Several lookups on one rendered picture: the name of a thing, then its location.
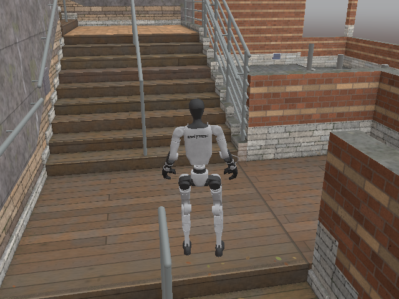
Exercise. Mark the robot right hand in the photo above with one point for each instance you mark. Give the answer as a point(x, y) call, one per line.
point(228, 170)

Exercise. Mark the humanoid robot head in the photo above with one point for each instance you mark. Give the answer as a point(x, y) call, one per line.
point(196, 107)

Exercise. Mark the left robot upper arm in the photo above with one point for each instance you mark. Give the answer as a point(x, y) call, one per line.
point(175, 142)

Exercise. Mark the right robot upper arm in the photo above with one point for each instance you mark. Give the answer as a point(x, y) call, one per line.
point(217, 131)

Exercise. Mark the left robot shin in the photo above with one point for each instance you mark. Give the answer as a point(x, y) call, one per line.
point(186, 224)

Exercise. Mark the robot left hand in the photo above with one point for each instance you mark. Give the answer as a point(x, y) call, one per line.
point(164, 173)

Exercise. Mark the right robot forearm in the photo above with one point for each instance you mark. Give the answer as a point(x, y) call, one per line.
point(230, 162)

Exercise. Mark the left robot forearm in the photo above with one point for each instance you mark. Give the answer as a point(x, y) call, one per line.
point(168, 163)

